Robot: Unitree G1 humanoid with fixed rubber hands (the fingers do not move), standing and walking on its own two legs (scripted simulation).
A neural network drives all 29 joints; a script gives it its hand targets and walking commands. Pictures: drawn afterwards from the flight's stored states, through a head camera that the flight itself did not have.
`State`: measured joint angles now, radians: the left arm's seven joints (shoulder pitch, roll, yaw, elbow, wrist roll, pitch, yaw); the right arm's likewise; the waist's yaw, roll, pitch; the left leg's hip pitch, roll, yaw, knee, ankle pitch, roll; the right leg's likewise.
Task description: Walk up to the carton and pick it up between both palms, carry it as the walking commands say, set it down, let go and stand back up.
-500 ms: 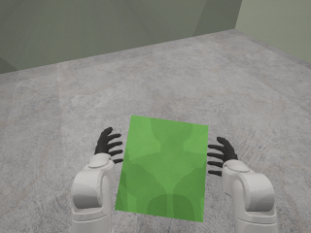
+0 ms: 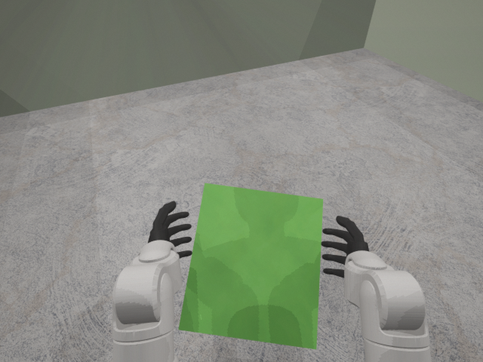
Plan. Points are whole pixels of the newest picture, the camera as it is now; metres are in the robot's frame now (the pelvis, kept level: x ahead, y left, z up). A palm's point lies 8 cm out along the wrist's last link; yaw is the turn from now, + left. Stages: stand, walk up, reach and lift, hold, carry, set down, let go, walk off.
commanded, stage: carry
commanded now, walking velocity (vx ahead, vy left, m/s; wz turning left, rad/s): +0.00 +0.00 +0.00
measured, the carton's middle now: (252, 261) +0.32 +0.01 -0.01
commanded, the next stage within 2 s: hold in 0.56 s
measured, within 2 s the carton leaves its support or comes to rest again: neither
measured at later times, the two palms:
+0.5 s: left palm (164, 251) +0.27 +0.15 +0.11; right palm (356, 263) +0.25 -0.14 +0.09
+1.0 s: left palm (156, 279) +0.25 +0.16 +0.06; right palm (340, 271) +0.26 -0.13 +0.05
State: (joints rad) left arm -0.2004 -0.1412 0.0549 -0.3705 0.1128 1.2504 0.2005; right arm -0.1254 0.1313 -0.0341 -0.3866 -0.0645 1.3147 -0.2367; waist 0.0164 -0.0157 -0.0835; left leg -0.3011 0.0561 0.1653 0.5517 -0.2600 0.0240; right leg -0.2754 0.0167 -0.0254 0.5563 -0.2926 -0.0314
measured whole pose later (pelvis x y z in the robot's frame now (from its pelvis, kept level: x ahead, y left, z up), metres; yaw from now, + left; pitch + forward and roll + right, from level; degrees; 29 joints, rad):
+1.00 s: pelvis -0.02 +0.00 +0.01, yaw +1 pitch -4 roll -1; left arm -0.11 -0.13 0.09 0.00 0.21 0.76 0.09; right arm -0.15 0.13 -0.08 0.13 -0.16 0.70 -0.11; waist 0.02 0.00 -0.02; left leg -0.21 0.01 0.02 0.48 -0.21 0.01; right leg -0.17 0.02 -0.02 0.46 -0.23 -0.02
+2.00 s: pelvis -0.01 +0.00 +0.00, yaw +1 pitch +12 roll +0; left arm -0.39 -0.19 0.42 0.46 0.41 0.30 -0.02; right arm -0.37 0.18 -0.31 0.55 -0.37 0.32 -0.03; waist 0.02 -0.03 0.03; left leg -0.51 -0.01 0.00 0.48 -0.18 0.01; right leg -0.49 0.02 -0.02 0.51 -0.21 -0.03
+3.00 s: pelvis -0.06 -0.01 -0.13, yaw +2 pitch +41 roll +0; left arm -0.75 -0.09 0.45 0.54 0.27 0.23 0.04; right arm -0.73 0.13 -0.41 0.57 -0.22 0.24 -0.08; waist 0.02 -0.04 -0.09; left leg -1.57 -0.02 -0.02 1.21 -0.35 -0.01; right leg -1.55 0.04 -0.01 1.25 -0.39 -0.03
